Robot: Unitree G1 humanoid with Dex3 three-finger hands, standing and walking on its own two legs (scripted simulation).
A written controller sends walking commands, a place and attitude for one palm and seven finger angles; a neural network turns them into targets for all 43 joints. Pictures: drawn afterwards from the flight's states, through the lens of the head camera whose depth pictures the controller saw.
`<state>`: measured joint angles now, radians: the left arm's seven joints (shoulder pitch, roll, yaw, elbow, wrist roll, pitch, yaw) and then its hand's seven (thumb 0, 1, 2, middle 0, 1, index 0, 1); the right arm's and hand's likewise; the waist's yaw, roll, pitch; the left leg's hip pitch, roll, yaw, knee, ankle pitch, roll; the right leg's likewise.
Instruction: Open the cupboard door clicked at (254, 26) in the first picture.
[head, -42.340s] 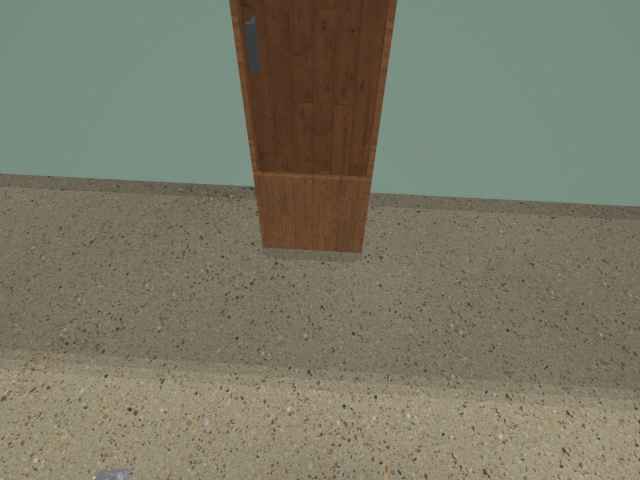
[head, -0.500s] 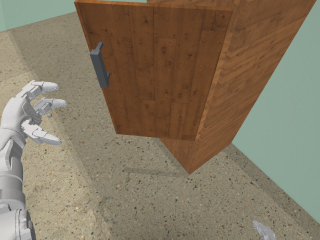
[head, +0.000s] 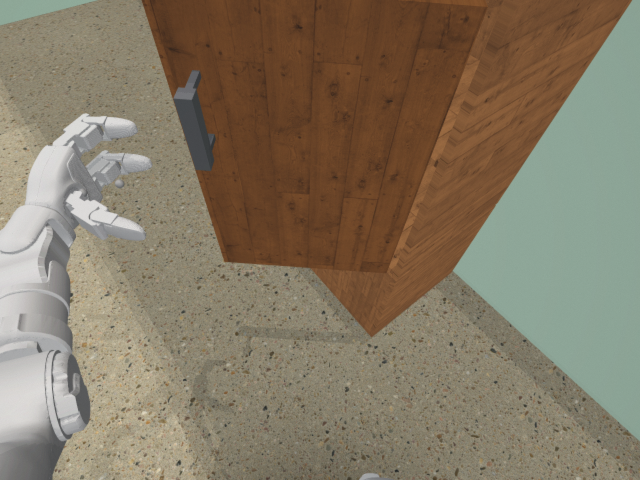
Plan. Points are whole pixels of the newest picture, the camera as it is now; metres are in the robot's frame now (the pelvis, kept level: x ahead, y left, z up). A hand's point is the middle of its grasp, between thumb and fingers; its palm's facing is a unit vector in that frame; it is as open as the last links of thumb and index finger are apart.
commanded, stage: move the hooked fingers beside the handle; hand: left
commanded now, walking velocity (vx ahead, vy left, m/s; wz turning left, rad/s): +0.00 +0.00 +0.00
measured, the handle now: (199, 122) +0.56 +0.16 +0.11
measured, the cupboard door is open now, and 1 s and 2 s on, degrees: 48 48 48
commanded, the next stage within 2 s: slide the fingers in behind the handle in 1.80 s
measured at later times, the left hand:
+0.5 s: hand (153, 133) +0.52 +0.21 +0.12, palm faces -0.07 -1.00 +0.01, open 14.0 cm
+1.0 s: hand (128, 145) +0.50 +0.24 +0.11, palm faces -0.08 -1.00 +0.02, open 14.0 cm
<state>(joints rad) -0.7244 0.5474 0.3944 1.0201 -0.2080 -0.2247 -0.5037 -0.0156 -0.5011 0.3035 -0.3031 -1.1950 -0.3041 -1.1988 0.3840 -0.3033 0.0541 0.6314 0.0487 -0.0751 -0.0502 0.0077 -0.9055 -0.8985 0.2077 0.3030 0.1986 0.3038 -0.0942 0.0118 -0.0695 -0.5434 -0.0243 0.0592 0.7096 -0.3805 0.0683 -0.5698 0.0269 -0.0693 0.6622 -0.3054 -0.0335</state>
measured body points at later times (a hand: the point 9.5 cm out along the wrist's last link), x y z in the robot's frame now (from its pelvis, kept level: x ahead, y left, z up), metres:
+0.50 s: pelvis +0.00 +0.00 -0.01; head +0.12 +0.01 +0.42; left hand +0.52 +0.26 +0.12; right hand -0.03 -0.27 -0.11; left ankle -0.02 +0.07 -0.72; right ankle +0.01 -0.10 -0.72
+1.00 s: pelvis +0.02 +0.00 -0.01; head +0.13 +0.01 +0.43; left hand +0.50 +0.29 +0.12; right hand +0.02 -0.28 -0.11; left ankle -0.02 +0.07 -0.72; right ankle +0.01 -0.10 -0.72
